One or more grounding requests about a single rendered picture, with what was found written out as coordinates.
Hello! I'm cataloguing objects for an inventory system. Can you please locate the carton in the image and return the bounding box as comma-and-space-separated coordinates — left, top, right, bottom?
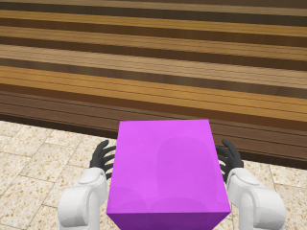
106, 119, 231, 230

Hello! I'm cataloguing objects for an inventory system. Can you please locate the left robot hand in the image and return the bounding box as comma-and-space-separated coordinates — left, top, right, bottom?
89, 139, 116, 180

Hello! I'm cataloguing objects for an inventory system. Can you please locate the left robot forearm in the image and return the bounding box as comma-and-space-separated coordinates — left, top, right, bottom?
57, 167, 108, 230

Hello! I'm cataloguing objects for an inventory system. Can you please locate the right robot forearm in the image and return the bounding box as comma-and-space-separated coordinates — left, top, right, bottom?
226, 168, 286, 230

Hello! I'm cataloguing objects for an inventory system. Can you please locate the right robot hand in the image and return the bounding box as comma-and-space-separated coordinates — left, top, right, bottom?
215, 139, 244, 185

